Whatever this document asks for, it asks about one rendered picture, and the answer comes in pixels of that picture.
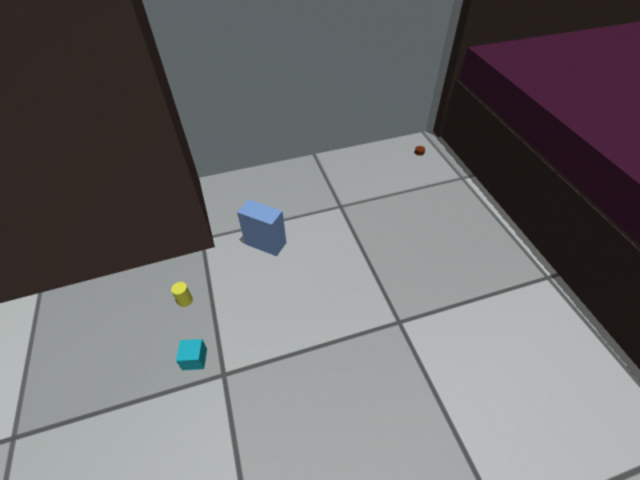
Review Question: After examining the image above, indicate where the bed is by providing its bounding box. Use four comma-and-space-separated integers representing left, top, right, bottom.
433, 0, 640, 369

